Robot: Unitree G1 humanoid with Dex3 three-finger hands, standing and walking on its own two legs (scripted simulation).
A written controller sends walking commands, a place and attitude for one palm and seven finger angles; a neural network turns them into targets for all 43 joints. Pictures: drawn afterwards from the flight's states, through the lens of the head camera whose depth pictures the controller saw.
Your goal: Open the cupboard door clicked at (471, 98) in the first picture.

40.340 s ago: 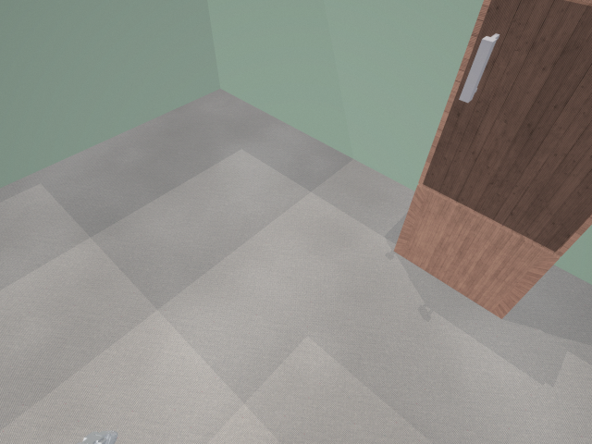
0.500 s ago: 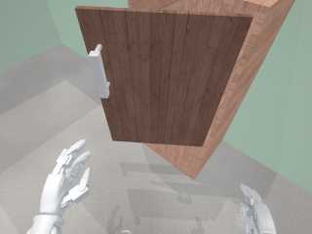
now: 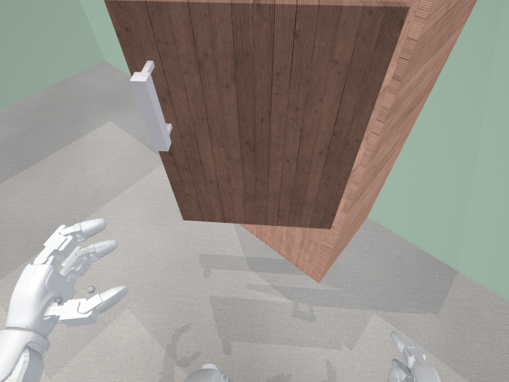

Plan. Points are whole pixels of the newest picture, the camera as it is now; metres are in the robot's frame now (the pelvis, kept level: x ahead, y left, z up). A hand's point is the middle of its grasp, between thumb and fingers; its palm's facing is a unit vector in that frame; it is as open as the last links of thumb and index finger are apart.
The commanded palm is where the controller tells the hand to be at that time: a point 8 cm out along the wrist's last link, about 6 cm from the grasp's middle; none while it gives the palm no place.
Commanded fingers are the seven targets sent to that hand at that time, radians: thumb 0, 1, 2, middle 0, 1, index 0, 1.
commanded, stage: raise the hand with hooked fingers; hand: left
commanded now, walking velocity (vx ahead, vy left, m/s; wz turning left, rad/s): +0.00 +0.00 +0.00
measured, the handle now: (156, 107) +0.54 +0.20 +0.13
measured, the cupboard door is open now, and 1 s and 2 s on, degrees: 36 36 36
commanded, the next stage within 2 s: move the hooked fingers beside the handle in 1.30 s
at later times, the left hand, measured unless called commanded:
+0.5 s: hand (35, 251) +0.26 +0.30 +0.11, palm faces +0.01 -1.00 -0.05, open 13.6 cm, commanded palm +0.24 +0.35 +0.12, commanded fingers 0.00 -0.50 0.30 -0.30 -1.20 -0.30 -1.20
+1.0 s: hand (16, 215) +0.30 +0.32 +0.15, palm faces +0.01 -1.00 -0.05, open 14.0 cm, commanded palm +0.26 +0.36 +0.15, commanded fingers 0.00 -0.50 0.30 -0.30 -1.20 -0.30 -1.20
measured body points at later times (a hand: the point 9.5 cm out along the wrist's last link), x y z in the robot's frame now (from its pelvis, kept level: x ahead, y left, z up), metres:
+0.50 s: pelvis +0.00 +0.05 +0.02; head +0.02 +0.05 +0.47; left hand +0.26 +0.36 +0.12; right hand +0.19 -0.18 -0.04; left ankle +0.04 +0.12 -0.69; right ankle -0.01 -0.08 -0.69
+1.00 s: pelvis +0.00 +0.04 +0.03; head +0.02 +0.04 +0.48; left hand +0.29 +0.37 +0.15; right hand +0.16 -0.21 -0.04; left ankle +0.04 +0.12 -0.69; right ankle -0.01 -0.08 -0.69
